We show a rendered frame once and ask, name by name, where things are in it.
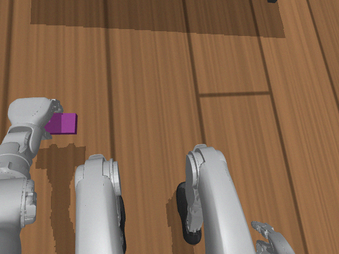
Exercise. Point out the small box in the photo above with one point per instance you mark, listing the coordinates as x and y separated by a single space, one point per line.
62 123

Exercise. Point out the left robot arm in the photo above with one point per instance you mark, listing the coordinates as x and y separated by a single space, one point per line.
18 201

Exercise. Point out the left robot hand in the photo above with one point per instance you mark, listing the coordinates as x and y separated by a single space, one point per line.
34 110

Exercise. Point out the right robot foot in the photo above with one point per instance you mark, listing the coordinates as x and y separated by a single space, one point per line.
182 207

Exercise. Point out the right robot hand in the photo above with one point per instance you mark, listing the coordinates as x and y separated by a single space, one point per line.
277 243

